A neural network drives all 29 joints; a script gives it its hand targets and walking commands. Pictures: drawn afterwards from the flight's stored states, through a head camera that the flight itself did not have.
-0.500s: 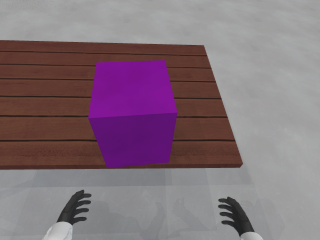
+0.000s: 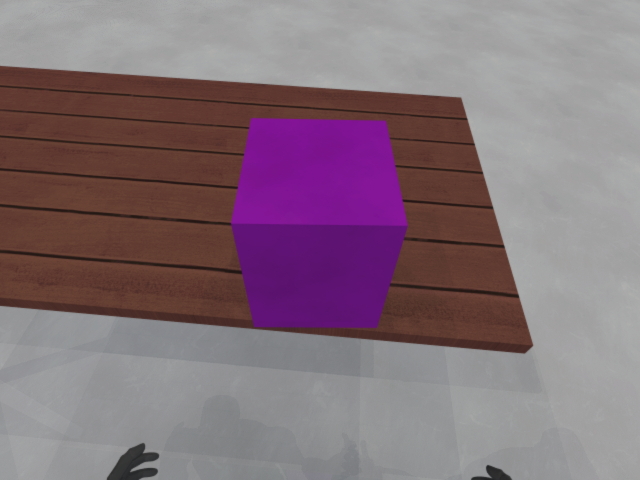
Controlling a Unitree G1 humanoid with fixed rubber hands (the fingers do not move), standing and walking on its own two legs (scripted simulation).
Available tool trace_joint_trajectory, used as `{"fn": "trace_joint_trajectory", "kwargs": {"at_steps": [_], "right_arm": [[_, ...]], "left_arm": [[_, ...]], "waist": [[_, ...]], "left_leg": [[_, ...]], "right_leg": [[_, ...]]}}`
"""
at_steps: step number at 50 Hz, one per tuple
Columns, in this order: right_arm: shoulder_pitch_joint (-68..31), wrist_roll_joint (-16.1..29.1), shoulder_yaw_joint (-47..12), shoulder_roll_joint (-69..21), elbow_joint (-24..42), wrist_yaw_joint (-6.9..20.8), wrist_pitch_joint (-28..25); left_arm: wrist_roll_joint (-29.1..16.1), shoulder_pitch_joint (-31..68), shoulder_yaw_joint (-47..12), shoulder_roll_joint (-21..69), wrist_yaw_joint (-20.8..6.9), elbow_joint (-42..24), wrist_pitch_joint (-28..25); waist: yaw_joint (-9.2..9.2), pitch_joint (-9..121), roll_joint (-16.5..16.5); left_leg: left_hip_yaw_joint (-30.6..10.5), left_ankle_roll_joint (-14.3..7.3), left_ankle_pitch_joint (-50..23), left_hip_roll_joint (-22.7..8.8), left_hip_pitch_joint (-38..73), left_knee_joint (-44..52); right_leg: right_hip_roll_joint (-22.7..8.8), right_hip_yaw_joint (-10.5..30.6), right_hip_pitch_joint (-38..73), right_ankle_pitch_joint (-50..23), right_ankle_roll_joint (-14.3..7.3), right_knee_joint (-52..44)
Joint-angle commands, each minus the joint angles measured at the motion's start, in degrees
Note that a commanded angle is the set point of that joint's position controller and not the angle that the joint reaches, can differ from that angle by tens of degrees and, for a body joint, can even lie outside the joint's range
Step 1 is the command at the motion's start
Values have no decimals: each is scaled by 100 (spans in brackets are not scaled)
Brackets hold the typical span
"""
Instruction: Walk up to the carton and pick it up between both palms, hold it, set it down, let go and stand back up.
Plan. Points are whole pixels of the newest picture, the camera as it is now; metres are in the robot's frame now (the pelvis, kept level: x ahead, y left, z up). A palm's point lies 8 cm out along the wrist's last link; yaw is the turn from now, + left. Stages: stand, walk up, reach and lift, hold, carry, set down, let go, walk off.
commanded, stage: stand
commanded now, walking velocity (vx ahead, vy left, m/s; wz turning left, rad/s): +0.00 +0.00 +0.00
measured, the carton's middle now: (317, 228) +0.46 +0.01 +0.03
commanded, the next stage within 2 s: none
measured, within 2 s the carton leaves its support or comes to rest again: neither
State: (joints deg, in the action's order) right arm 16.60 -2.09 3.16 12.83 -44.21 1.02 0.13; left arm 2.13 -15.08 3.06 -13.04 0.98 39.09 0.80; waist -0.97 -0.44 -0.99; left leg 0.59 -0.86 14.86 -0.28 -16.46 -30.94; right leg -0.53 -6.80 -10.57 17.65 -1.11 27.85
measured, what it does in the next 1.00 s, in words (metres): stands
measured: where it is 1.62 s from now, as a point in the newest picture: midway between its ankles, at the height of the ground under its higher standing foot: outside the picture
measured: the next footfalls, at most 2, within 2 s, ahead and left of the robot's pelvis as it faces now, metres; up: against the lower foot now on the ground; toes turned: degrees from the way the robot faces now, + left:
none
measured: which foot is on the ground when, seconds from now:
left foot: down 0.00-1.00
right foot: down 0.00-1.00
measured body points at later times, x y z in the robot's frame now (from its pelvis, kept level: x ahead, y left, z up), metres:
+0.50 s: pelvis -0.02 -0.01 +0.00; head -0.02 -0.01 +0.45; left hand +0.01 +0.25 -0.13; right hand +0.06 -0.24 -0.13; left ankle +0.02 +0.11 -0.74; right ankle -0.03 -0.10 -0.74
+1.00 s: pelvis -0.01 -0.01 +0.00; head +0.00 -0.01 +0.45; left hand -0.02 +0.23 -0.15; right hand +0.03 -0.25 -0.14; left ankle +0.02 +0.11 -0.74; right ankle -0.03 -0.10 -0.74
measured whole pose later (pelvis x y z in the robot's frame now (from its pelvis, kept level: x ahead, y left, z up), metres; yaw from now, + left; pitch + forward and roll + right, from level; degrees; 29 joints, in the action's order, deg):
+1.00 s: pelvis -0.01 -0.01 +0.00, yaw +4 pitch +0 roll -1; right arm 18.6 -1.3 1.8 9.3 -53.8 -1.8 -0.1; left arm 1.5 -18.1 2.8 -10.5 2.4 56.4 0.7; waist -0.8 -1.4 -0.3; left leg -3.2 0.0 11.6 0.5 -16.1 -27.7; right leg -0.6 -10.6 -8.9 16.0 -2.2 24.7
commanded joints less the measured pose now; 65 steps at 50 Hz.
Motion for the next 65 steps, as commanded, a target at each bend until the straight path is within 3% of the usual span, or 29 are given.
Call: {"fn": "trace_joint_trajectory", "kwargs": {"at_steps": [1,2,3,4,5,6,7,8,9,10,12,15,18,19,21,22,23,25,26,28,35,42,43,45,49,53,59,60,65], "right_arm": [[300,-13,125,468,331,-56,-22],[247,-44,116,477,337,-69,-30],[386,-11,110,437,299,-65,-32],[178,-1,106,455,316,-68,-17],[163,-5,109,457,368,-105,-18],[84,-26,141,588,399,-120,-67],[317,2,130,494,329,-119,-74],[257,-29,156,653,308,-134,-67],[274,-5,149,637,297,-115,-83],[296,12,122,508,241,-148,-96],[176,48,100,427,288,-141,-108],[47,7,98,407,269,-194,-88],[394,30,85,405,135,-182,-81],[222,41,104,396,111,-202,-83],[454,61,84,303,1,-169,-78],[315,41,73,255,-5,-172,-79],[331,41,48,177,-41,-159,-74],[426,41,86,296,-158,-172,-44],[353,32,78,251,-155,-156,-51],[345,24,53,157,-204,-146,-76],[442,48,40,231,-429,-274,-106],[487,82,-19,138,-659,-287,-79],[522,113,-2,261,-683,-288,-74],[555,71,-29,181,-729,-310,-67],[468,55,-21,245,-866,-312,-73],[548,120,-99,-41,-1004,-337,-52],[387,113,-102,52,-1110,-382,-43],[380,111,-110,47,-1108,-402,-40],[453,122,-89,91,-1288,-384,-15]], "left_arm": [[-10,34,131,-644,101,-287,-60],[-25,-134,118,-528,105,-223,-44],[-9,-140,78,-485,76,-136,-18],[-72,-233,64,-378,63,-125,-35],[-40,-218,48,-381,83,-109,-37],[-62,-284,58,-450,79,-76,-60],[-11,-235,57,-449,73,-36,-69],[-16,-339,66,-383,63,7,-78],[-30,-257,65,-397,61,30,-107],[-36,-352,40,-306,80,75,-109],[-58,-521,80,-331,84,228,-115],[-30,-458,66,-291,83,314,-100],[-23,-612,82,-362,81,495,-97],[-32,-662,82,-291,77,537,-114],[-33,-552,83,-468,110,566,-134],[-29,-501,98,-399,106,616,-122],[-11,-569,100,-443,121,667,-115],[-18,-484,118,-467,116,661,-137],[12,-417,81,-398,138,738,-142],[-13,-330,112,-485,131,764,-137],[-21,-673,127,-417,111,1110,-119],[-62,-692,81,-253,143,1444,-64],[-68,-659,94,-340,145,1442,-64],[-65,-615,92,-229,168,1560,-41],[-83,-718,41,-145,138,1742,-65],[-43,-745,37,-197,166,1935,-61],[-112,-795,-3,-50,194,2157,-42],[-69,-774,7,-16,196,2182,-34],[-93,-805,-38,184,174,2312,0]], "waist": [[152,-256,-10],[59,-199,-119],[129,-219,-42],[-8,-437,-223],[67,-405,-294],[-6,-107,-338],[98,11,-258],[36,-141,-478],[48,197,-320],[6,212,-620],[0,407,-368],[-57,181,-340],[30,-36,210],[-56,-139,104],[93,-347,424],[61,-506,319],[67,-355,500],[101,-214,303],[113,-415,429],[140,-194,72],[-50,-45,-241],[-65,-270,94],[-22,-226,-104],[28,-322,225],[-65,-140,-33],[37,-230,89],[17,-238,-187],[-12,-308,61],[19,-416,-60]], "left_leg": [[-451,-70,-1347,-336,-111,367],[-598,-143,-1299,-397,-86,394],[-717,-149,-1146,-439,-163,539],[-776,-175,-989,-457,-463,606],[-836,-222,-883,-472,-447,764],[-941,-234,-758,-461,-357,816],[-1013,-250,-757,-515,-331,881],[-1186,-246,-323,-562,-599,1122],[-1179,-282,-555,-545,-391,1083],[-1129,-282,-600,-530,-281,1072],[-1312,-358,-624,-573,-148,1124],[-1163,-352,-540,-508,-381,1107],[-987,-207,-309,-404,-514,983],[-935,-172,-274,-317,-593,883],[-750,-88,-225,-130,-548,754],[-634,-70,-354,-144,-422,686],[-645,-64,-457,-150,-131,610],[-593,-34,-459,-115,-61,559],[-625,-55,-506,-168,-169,611],[-541,-15,-650,-152,-88,629],[-829,-119,-990,-321,-260,755],[-699,-77,-911,-240,-400,712],[-642,-48,-1080,-199,-252,658],[-776,-106,-988,-285,-259,713],[-710,-108,-1425,-320,-182,717],[-632,-64,-1293,-242,-50,657],[-686,-109,-1478,-301,-48,628],[-751,-120,-1546,-332,-115,679],[-824,-141,-1160,-321,-227,821]], "right_leg": [[-620,642,-412,-106,-275,-607],[-527,584,-464,148,-241,-556],[-487,548,-394,132,-203,-627],[-466,525,-316,142,-180,-594],[-479,543,-317,92,-158,-520],[-423,473,-224,60,-153,-433],[-398,465,-95,56,-158,-410],[-290,404,72,67,-101,-313],[-305,372,181,-103,-103,-218],[-303,384,80,-108,-86,-260],[-206,363,192,-216,-76,-159],[-324,400,135,-169,-86,-308],[-516,492,97,-122,-165,-584],[-554,596,38,-27,-199,-682],[-786,822,-234,359,-272,-1087],[-886,823,-530,577,-343,-1158],[-852,811,-525,481,-351,-1224],[-863,830,-556,633,-363,-1314],[-852,781,-524,514,-378,-1291],[-869,745,-373,427,-395,-1244],[-619,474,249,-311,-344,-829],[-771,562,295,-214,-401,-942],[-811,526,166,-324,-439,-959],[-698,485,119,-289,-366,-958],[-637,321,388,-572,-308,-790],[-730,395,406,-928,-337,-892],[-675,336,405,-778,-312,-823],[-665,278,487,-849,-299,-800],[-592,262,491,-505,-212,-845]]}}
